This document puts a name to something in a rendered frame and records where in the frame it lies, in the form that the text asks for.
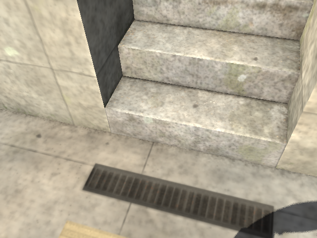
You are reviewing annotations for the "stairs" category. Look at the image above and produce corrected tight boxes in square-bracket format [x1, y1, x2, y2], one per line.
[104, 0, 314, 168]

